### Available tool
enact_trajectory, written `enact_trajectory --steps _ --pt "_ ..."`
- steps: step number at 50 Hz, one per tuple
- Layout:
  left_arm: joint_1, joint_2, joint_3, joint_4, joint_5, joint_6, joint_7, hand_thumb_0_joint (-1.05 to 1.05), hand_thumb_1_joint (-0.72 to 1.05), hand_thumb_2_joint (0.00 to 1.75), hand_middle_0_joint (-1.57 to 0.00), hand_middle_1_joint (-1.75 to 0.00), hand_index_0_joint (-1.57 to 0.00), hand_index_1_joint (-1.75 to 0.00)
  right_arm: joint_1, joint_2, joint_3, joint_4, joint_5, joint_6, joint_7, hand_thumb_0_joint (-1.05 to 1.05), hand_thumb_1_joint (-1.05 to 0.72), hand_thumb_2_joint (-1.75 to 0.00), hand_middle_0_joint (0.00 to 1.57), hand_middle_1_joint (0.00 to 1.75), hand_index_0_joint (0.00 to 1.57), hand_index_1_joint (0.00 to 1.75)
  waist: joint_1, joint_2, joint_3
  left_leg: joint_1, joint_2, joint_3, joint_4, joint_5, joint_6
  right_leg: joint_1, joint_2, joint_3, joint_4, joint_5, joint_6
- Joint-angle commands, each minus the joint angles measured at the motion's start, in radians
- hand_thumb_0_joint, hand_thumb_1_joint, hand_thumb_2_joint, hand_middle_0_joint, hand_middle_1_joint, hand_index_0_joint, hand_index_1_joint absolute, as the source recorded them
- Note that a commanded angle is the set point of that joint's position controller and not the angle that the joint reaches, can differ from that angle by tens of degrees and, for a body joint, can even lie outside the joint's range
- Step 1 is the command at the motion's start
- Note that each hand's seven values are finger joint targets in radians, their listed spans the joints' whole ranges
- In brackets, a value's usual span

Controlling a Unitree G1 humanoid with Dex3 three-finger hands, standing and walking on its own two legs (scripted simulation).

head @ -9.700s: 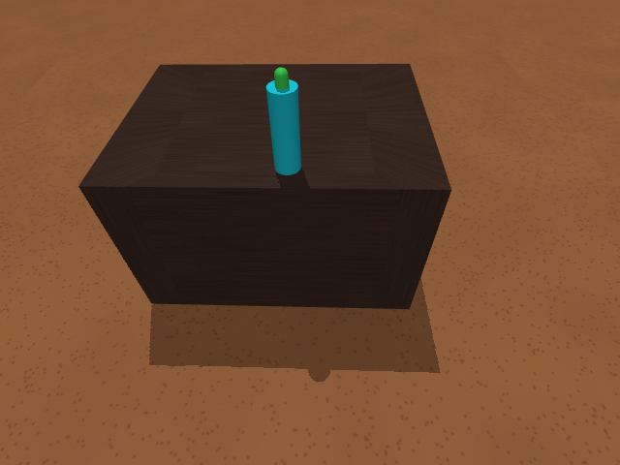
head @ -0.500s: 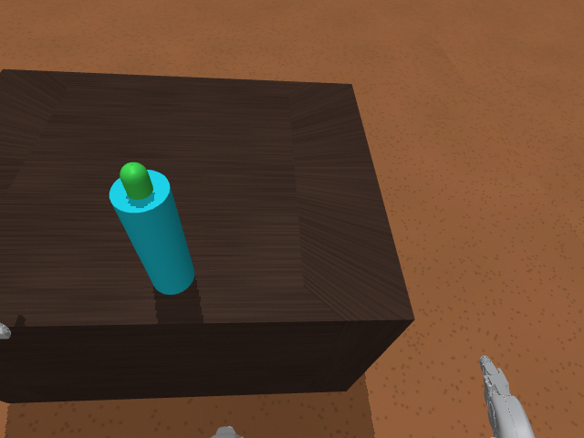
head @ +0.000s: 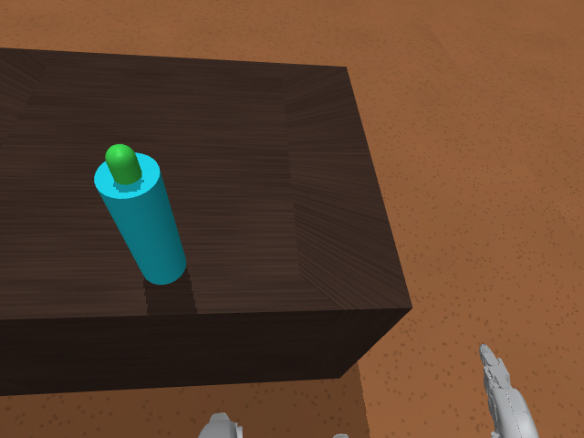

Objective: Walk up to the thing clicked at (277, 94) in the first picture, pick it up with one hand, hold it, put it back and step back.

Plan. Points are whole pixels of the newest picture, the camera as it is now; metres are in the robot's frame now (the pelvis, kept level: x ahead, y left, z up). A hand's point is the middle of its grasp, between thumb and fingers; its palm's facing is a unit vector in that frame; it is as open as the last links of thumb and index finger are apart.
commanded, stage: go down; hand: left
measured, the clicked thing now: (145, 219) +0.43 +0.21 +0.03
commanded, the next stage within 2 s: approach in 0.92 s
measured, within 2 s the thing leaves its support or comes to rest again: neither
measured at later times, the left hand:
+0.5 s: hand out of the picture +0.33 +0.40 +0.08, palm faces +0.25 -0.97 +0.02, open 17.6 cm
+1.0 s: hand out of the picture +0.32 +0.40 +0.08, palm faces +0.25 -0.97 +0.01, open 17.6 cm
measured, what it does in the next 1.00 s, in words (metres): stands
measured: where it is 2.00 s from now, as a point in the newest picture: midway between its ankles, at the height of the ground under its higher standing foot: outside the picture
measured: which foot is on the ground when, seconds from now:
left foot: down 0.00-1.00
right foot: down 0.00-1.00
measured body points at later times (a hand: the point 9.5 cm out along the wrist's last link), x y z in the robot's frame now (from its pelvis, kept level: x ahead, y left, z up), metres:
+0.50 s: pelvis +0.01 +0.00 +0.00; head +0.07 +0.05 +0.44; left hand +0.31 +0.45 +0.08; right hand +0.16 -0.26 -0.04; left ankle +0.05 +0.11 -0.68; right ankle -0.03 -0.14 -0.68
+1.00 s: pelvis +0.00 +0.00 +0.00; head +0.07 +0.04 +0.44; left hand +0.30 +0.45 +0.08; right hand +0.15 -0.27 -0.03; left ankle +0.05 +0.11 -0.68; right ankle -0.03 -0.14 -0.68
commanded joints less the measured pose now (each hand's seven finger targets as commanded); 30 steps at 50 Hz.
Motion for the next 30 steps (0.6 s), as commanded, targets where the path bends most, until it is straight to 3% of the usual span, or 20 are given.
enact_trajectory --steps 1,3,6,8,10,12,14,16,18,20,22,25,27,29,30 --pt "-0.259 0.437 0.065 -0.217 -0.024 -0.050 -0.004 0.00 -0.54 0.06 -0.04 -0.02 -0.04 -0.04 0.014 -0.196 -0.090 -0.135 0.000 -0.055 -0.019 0.00 0.54 -0.05 0.05 0.05 0.05 0.05 0.036 0.259 -0.330 0.452 -0.020 -0.033 -0.115 0.280 0.012 -0.085 0.022 -0.012 -0.111 0.226 -0.040" --pt "-0.262 0.441 0.060 -0.218 -0.016 -0.046 -0.003 0.00 -0.55 0.06 -0.05 -0.03 -0.04 -0.04 0.010 -0.187 -0.083 -0.143 -0.001 -0.056 -0.020 0.00 0.55 -0.05 0.05 0.05 0.05 0.05 0.037 0.260 -0.340 0.451 -0.026 -0.024 -0.107 0.290 0.015 -0.063 0.019 -0.006 -0.113 0.248 -0.037" --pt "-0.216 0.372 0.033 -0.166 -0.022 -0.033 -0.010 0.00 -0.55 0.06 -0.05 -0.03 -0.04 -0.04 0.022 -0.183 -0.083 -0.156 -0.001 -0.055 -0.015 0.00 0.54 -0.05 0.05 0.05 0.05 0.05 0.029 0.233 -0.330 0.449 -0.022 -0.031 -0.104 0.295 0.013 -0.081 0.025 -0.015 -0.109 0.244 -0.038" --pt "-0.229 0.436 0.065 -0.221 -0.021 -0.040 0.000 0.00 -0.52 0.06 -0.04 -0.03 -0.04 -0.04 0.018 -0.202 -0.090 -0.175 -0.001 -0.051 -0.019 0.00 0.55 -0.05 0.05 0.05 0.05 0.05 0.041 0.249 -0.338 0.440 -0.026 -0.029 -0.110 0.258 0.011 -0.069 0.022 -0.012 -0.114 0.223 -0.038" --pt "-0.193 0.383 0.044 -0.216 -0.026 -0.034 0.001 0.00 -0.54 0.06 -0.04 -0.03 -0.04 -0.04 0.026 -0.192 -0.087 -0.177 0.001 -0.052 -0.015 0.00 0.55 -0.05 0.05 0.05 0.05 0.05 0.049 0.247 -0.328 0.440 -0.029 -0.023 -0.117 0.251 0.009 -0.068 0.023 -0.012 -0.116 0.215 -0.041" --pt "-0.202 0.387 0.048 -0.261 -0.032 -0.034 0.005 0.00 -0.55 0.05 -0.05 -0.03 -0.04 -0.04 0.024 -0.209 -0.101 -0.190 0.004 -0.051 -0.017 0.00 0.54 -0.05 0.05 0.05 0.05 0.05 0.044 0.259 -0.355 0.482 -0.022 -0.030 -0.122 0.284 0.004 -0.066 0.027 -0.017 -0.113 0.224 -0.041" --pt "-0.175 0.355 0.031 -0.262 -0.038 -0.032 0.002 0.00 -0.57 0.06 -0.05 -0.04 -0.04 -0.05 0.039 -0.185 -0.076 -0.177 0.005 -0.049 -0.014 0.00 0.54 -0.05 0.05 0.05 0.05 0.05 0.053 0.243 -0.326 0.462 -0.023 -0.029 -0.123 0.287 0.005 -0.062 0.027 -0.019 -0.111 0.226 -0.042" --pt "-0.155 0.369 0.047 -0.262 -0.041 -0.035 0.002 0.00 -0.57 0.04 -0.05 -0.04 -0.05 -0.04 0.024 -0.213 -0.110 -0.178 0.005 -0.049 -0.019 0.00 0.54 -0.05 0.05 0.05 0.05 0.05 0.053 0.246 -0.349 0.481 -0.015 -0.039 -0.123 0.326 0.003 -0.061 0.029 -0.024 -0.104 0.237 -0.042" --pt "-0.187 0.391 0.063 -0.334 -0.045 -0.043 0.003 0.00 -0.58 0.05 -0.05 -0.04 -0.05 -0.05 0.045 -0.191 -0.089 -0.158 0.004 -0.048 -0.014 0.00 0.54 -0.05 0.05 0.05 0.05 0.05 0.065 0.268 -0.345 0.492 -0.015 -0.041 -0.121 0.362 0.002 -0.061 0.026 -0.024 -0.099 0.249 -0.043" --pt "-0.121 0.314 0.031 -0.246 -0.046 -0.032 -0.004 0.00 -0.55 0.06 -0.04 -0.04 -0.04 -0.05 0.033 -0.183 -0.087 -0.167 0.006 -0.050 -0.016 0.00 0.54 -0.05 0.05 0.05 0.05 0.05 0.049 0.211 -0.299 0.456 -0.025 -0.027 -0.115 0.323 0.010 -0.053 0.025 -0.016 -0.113 0.256 -0.038" --pt "-0.172 0.371 0.054 -0.328 -0.049 -0.041 -0.003 0.00 -0.57 0.06 -0.05 -0.04 -0.04 -0.05 0.059 -0.196 -0.100 -0.136 0.004 -0.046 -0.017 0.00 0.54 -0.05 0.05 0.05 0.05 0.05 0.055 0.274 -0.332 0.484 -0.024 -0.029 -0.119 0.342 0.005 -0.061 0.023 -0.015 -0.106 0.257 -0.041" --pt "-0.143 0.335 0.039 -0.260 -0.048 -0.037 -0.009 0.00 -0.57 0.05 -0.04 -0.04 -0.04 -0.04 0.041 -0.186 -0.092 -0.147 0.005 -0.049 -0.015 0.00 0.54 -0.05 0.05 0.05 0.05 0.05 0.047 0.217 -0.282 0.439 -0.023 -0.031 -0.123 0.291 0.010 -0.058 0.023 -0.018 -0.112 0.230 -0.040" --pt "-0.162 0.361 0.058 -0.269 -0.049 -0.047 -0.009 0.00 -0.59 0.06 -0.05 -0.05 -0.05 -0.05 0.029 -0.178 -0.081 -0.162 0.005 -0.052 -0.015 0.00 0.54 -0.05 0.05 0.05 0.05 0.05 0.047 0.218 -0.282 0.428 -0.026 -0.029 -0.116 0.285 0.011 -0.060 0.023 -0.015 -0.110 0.234 -0.039" --pt "-0.154 0.318 0.023 -0.237 -0.045 -0.046 -0.019 0.00 -0.58 0.04 -0.04 -0.04 -0.05 -0.04 0.037 -0.184 -0.087 -0.166 0.000 -0.053 -0.017 0.00 0.54 -0.05 0.05 0.05 0.05 0.05 0.032 0.226 -0.283 0.427 -0.030 -0.024 -0.115 0.251 0.012 -0.065 0.019 -0.010 -0.113 0.224 -0.038" --pt "-0.184 0.339 0.034 -0.266 -0.046 -0.051 -0.017 0.00 -0.56 0.05 -0.04 -0.04 -0.04 -0.04 0.035 -0.190 -0.091 -0.166 0.002 -0.053 -0.016 0.00 0.55 -0.05 0.05 0.05 0.05 0.05 0.034 0.224 -0.268 0.418 -0.035 -0.021 -0.121 0.221 0.010 -0.076 0.020 -0.008 -0.116 0.204 -0.038"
